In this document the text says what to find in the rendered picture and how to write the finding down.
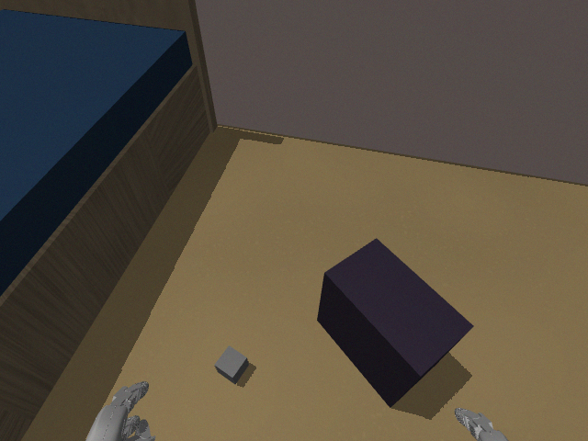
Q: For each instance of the left robot hand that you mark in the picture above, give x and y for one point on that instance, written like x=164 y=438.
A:
x=111 y=424

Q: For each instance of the bed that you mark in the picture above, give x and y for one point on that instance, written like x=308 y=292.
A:
x=104 y=104

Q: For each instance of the right robot hand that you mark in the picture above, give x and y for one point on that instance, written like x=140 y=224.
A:
x=479 y=426

